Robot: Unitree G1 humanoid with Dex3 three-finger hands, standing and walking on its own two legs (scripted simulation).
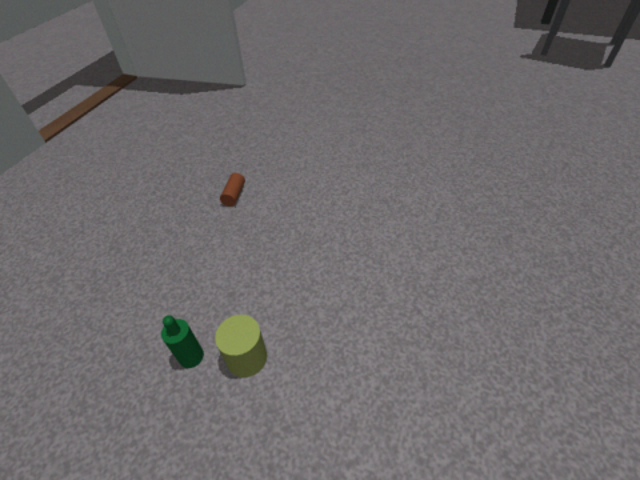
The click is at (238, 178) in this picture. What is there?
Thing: lying can
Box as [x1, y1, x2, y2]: [220, 173, 244, 205]
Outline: 238,173 231,174 220,196 220,200 226,205 233,205 235,203 244,182 244,178 242,175
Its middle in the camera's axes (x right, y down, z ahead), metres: -0.41 -0.23 +1.85
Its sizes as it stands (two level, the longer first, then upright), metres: 0.157 0.075 0.075
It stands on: the floor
